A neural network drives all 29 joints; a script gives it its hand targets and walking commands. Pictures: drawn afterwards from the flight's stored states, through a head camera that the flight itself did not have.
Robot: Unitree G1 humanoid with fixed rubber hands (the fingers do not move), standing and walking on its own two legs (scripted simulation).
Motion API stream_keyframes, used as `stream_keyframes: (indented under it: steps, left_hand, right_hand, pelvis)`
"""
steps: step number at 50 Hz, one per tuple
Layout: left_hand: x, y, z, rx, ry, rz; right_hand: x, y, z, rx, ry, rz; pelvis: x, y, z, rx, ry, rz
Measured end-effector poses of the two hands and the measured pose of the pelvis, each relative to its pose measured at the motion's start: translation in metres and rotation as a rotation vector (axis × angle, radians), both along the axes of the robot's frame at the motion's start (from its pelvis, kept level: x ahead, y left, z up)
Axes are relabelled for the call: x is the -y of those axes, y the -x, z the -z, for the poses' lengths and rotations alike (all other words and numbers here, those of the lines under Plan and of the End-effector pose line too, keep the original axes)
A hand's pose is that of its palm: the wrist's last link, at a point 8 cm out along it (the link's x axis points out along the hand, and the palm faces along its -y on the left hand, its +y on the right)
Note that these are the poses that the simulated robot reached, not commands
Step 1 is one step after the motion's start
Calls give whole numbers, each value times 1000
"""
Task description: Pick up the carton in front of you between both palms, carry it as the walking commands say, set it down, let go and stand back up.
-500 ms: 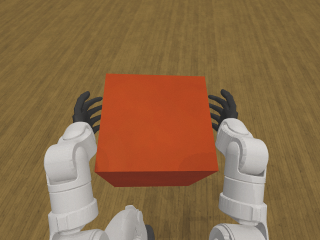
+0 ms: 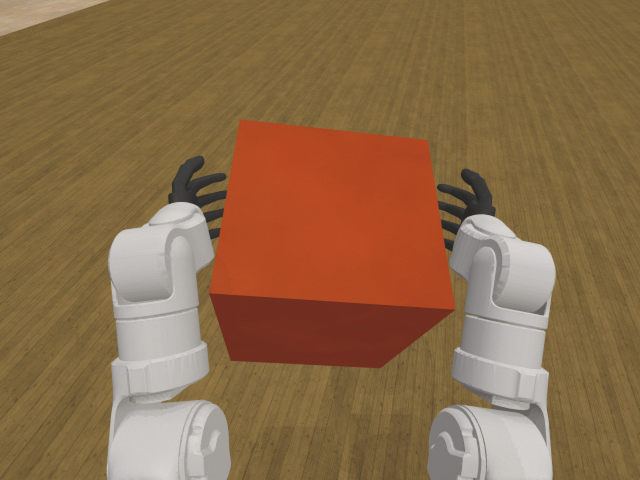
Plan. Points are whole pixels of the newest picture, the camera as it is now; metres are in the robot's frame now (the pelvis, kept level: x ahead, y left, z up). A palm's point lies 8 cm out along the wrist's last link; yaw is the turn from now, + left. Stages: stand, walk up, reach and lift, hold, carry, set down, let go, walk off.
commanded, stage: carry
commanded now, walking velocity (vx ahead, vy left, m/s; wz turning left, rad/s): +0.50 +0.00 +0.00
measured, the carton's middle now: (319, 261) +0.36 +0.04 +0.13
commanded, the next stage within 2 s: none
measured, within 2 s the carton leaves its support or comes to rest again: neither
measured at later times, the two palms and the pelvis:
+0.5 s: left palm (249, 153) +0.64 +0.19 +0.10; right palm (414, 169) +0.63 -0.11 +0.10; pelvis +0.34 +0.03 +0.02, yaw -1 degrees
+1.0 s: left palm (275, 84) +0.90 +0.18 +0.12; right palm (405, 91) +0.92 -0.12 +0.12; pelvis +0.69 +0.01 +0.03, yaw +3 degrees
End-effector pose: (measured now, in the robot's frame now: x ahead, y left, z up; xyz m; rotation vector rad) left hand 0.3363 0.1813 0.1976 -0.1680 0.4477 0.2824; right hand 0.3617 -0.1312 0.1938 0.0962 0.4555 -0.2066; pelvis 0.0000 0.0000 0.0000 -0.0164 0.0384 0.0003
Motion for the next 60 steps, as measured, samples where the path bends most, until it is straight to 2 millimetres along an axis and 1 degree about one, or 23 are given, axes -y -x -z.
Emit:
stream_keyframes:
  steps: [2,5,10,13,16,18,20,23,26,29,32,34,36,38,39,41,45,47,49,53,56,58,60]
  left_hand:
    - [-3,-19,5,-47,-8,-30]
    - [-3,-52,14,-114,8,-44]
    - [7,-122,29,-147,61,-11]
    - [13,-163,38,-148,69,7]
    - [14,-203,51,-156,62,21]
    - [11,-227,65,-163,68,22]
    - [5,-253,78,-155,52,53]
    - [-3,-283,94,-178,38,86]
    - [-4,-311,96,-196,20,118]
    - [1,-343,88,-174,6,145]
    - [6,-374,78,-131,-6,154]
    - [10,-394,74,-108,-13,149]
    - [14,-415,72,-77,-17,134]
    - [20,-440,75,-49,-29,121]
    - [21,-453,77,-55,-35,115]
    - [21,-473,82,-99,-24,93]
    - [12,-505,82,-185,-8,44]
    - [8,-525,79,-200,-9,31]
    - [4,-549,75,-192,-10,30]
    - [-6,-609,70,-148,-4,54]
    - [-16,-659,74,-122,-1,83]
    - [-24,-693,82,-105,1,102]
    - [-28,-722,91,-136,18,118]
  right_hand:
    - [-3,-26,10,-56,-11,-7]
    - [-6,-60,22,-128,-51,-16]
    - [1,-117,28,-172,-63,-2]
    - [6,-152,36,-174,-67,7]
    - [8,-185,53,-181,-61,27]
    - [4,-206,68,-187,-79,31]
    - [-5,-227,82,-179,-96,23]
    - [-15,-256,93,-197,-46,-23]
    - [-16,-279,93,-216,-26,-28]
    - [-12,-306,84,-194,-13,-16]
    - [-7,-336,73,-151,-4,-16]
    - [-3,-358,70,-129,-9,-22]
    - [2,-384,70,-96,-15,-33]
    - [7,-414,74,-66,-26,-44]
    - [9,-429,77,-73,-32,-51]
    - [9,-456,80,-117,-26,-70]
    - [0,-502,78,-204,-16,-119]
    - [-5,-525,77,-218,-18,-132]
    - [-9,-548,73,-208,-14,-132]
    - [-18,-601,65,-166,16,-102]
    - [-27,-643,66,-142,25,-73]
    - [-35,-672,72,-124,22,-60]
    - [-40,-694,79,-156,28,-49]
  pelvis:
    - [3,-21,-4,4,1,-5]
    - [7,-52,-13,-1,-3,-16]
    - [6,-113,-27,-36,-12,-34]
    - [1,-156,-31,-55,-22,-32]
    - [-8,-205,-30,-66,-30,-35]
    - [-16,-240,-26,-71,-33,-30]
    - [-24,-275,-17,-65,-34,-17]
    - [-32,-317,-18,-72,-52,7]
    - [-36,-354,-26,-81,-28,17]
    - [-35,-395,-32,-78,-13,14]
    - [-30,-443,-33,-69,-6,7]
    - [-24,-478,-29,-55,-3,1]
    - [-17,-514,-19,-29,-3,-4]
    - [-9,-550,-6,-6,12,-18]
    - [-6,-565,-4,-2,26,-26]
    - [-1,-590,-6,-9,16,-38]
    - [0,-633,-23,-24,-7,-45]
    - [-3,-655,-30,-30,-12,-48]
    - [-7,-678,-33,-31,-15,-45]
    - [-20,-728,-31,-28,-9,-40]
    - [-34,-773,-23,-23,-2,-31]
    - [-46,-802,-12,-15,-6,-14]
    - [-53,-826,-11,-23,-19,-3]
